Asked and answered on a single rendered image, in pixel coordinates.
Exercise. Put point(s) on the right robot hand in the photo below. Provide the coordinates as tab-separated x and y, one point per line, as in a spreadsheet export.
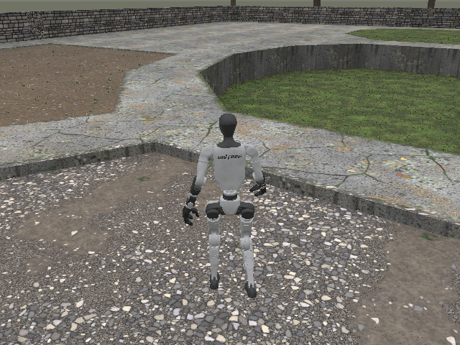
255	187

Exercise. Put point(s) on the robot left forearm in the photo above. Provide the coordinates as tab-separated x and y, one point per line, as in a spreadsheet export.
193	194

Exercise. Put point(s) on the robot left upper arm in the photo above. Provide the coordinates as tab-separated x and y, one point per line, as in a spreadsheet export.
206	152

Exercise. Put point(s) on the left robot shin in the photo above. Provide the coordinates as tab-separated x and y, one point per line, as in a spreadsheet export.
213	258

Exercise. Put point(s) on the robot right upper arm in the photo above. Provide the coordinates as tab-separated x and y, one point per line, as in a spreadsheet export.
254	159

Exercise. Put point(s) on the robot right forearm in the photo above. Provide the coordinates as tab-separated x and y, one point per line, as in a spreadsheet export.
261	184

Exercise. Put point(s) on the left robot hand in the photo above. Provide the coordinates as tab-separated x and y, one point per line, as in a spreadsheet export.
187	216

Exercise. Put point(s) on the right robot foot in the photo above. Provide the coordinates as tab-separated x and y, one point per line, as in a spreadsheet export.
251	292

